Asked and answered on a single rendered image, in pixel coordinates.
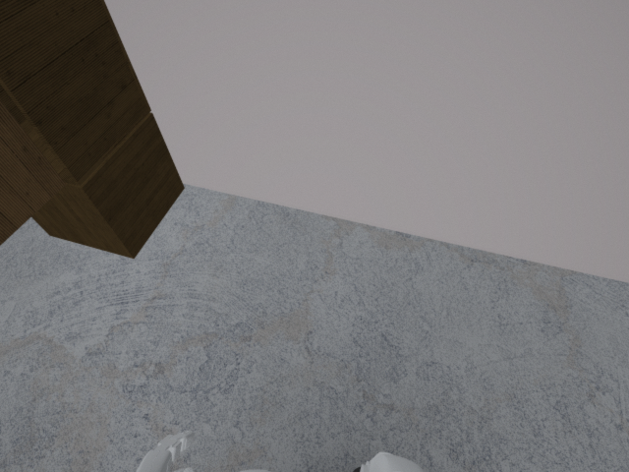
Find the cupboard door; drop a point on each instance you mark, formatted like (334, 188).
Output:
(27, 179)

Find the robot left hand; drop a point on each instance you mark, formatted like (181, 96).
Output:
(159, 460)

